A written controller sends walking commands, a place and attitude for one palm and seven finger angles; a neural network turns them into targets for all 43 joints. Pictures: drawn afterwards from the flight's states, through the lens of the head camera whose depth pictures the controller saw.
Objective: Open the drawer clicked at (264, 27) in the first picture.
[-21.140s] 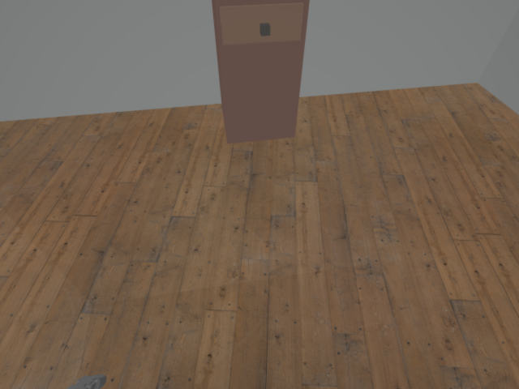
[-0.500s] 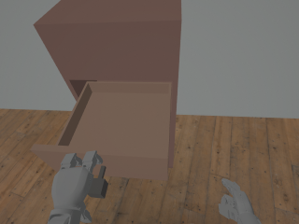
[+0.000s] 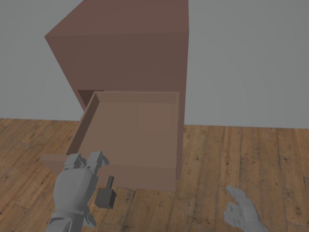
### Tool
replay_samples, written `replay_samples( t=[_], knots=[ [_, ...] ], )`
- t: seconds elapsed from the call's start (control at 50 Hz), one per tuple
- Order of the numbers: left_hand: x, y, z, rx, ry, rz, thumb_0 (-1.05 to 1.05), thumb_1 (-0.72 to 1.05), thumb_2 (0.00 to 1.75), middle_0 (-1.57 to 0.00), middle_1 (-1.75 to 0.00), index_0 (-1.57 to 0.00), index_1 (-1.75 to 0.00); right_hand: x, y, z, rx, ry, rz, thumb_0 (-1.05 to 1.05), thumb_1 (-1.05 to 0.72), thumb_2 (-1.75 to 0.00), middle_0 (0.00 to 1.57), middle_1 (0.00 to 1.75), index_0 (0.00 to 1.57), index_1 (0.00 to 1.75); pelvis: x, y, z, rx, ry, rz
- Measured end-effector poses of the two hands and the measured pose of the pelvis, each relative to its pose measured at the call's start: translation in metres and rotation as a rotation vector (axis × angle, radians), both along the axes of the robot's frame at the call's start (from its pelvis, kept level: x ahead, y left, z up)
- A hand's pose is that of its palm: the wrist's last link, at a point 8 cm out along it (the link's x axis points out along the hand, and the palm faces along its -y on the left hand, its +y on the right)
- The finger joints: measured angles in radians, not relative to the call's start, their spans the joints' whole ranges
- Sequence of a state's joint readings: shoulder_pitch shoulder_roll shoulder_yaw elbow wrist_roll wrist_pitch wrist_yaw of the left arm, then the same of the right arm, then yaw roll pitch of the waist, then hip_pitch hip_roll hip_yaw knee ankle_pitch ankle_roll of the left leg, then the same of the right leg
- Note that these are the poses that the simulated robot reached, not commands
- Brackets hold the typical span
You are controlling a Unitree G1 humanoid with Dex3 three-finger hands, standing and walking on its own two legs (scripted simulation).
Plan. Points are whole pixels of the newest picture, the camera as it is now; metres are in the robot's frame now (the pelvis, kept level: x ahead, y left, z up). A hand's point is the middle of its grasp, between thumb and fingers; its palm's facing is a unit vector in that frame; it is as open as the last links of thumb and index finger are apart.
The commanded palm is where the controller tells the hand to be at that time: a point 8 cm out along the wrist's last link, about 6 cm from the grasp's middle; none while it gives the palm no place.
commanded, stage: lift the hand off the handle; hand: left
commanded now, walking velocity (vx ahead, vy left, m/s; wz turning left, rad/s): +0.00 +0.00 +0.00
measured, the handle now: (107, 190) +0.23 +0.19 -0.06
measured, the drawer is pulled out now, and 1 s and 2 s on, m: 0.30 0.30 0.30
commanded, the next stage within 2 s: draw the hand back to the body in 0.92 s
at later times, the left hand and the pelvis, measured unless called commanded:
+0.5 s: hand (87, 181) +0.20 +0.19 +0.08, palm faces +0.11 -0.15 -0.98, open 13.8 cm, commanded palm +0.16 +0.19 +0.13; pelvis +0.00 +0.00 +0.01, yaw +0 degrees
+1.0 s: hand (87, 175) +0.21 +0.18 +0.10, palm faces +0.11 -0.16 -0.98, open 13.8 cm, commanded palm +0.17 +0.18 +0.15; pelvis +0.00 +0.00 +0.02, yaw +0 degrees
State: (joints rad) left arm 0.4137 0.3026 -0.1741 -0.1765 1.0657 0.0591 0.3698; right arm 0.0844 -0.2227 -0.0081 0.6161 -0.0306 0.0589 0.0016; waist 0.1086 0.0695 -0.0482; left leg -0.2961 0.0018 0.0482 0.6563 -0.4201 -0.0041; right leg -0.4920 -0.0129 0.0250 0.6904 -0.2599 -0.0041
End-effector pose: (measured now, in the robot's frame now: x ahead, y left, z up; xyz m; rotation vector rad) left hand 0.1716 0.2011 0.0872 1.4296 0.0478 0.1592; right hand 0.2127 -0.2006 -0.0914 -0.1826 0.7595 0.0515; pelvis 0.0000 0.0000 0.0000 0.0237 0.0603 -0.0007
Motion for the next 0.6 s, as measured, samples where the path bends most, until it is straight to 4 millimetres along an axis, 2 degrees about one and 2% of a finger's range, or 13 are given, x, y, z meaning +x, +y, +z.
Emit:
replay_samples(
  t=[0.2,0.6],
  knots=[
    [0.000,0.005,0.014,-0.003,0.005,0.009,0.00,-0.50,0.30,-0.32,-1.20,-0.32,-1.20,0.005,0.002,0.008,-0.004,-0.010,0.012,0.01,-0.91,-0.90,0.20,0.30,0.20,0.30,0.000,-0.001,0.006,-0.003,-0.023,0.002],
    [0.002,-0.005,0.046,-0.011,-0.039,-0.022,0.00,-0.50,0.30,-0.32,-1.20,-0.32,-1.20,0.009,0.010,0.016,0.040,-0.014,0.036,0.01,-0.91,-0.90,0.20,0.30,0.20,0.30,0.003,0.001,0.013,-0.008,-0.059,-0.006]
  ],
)
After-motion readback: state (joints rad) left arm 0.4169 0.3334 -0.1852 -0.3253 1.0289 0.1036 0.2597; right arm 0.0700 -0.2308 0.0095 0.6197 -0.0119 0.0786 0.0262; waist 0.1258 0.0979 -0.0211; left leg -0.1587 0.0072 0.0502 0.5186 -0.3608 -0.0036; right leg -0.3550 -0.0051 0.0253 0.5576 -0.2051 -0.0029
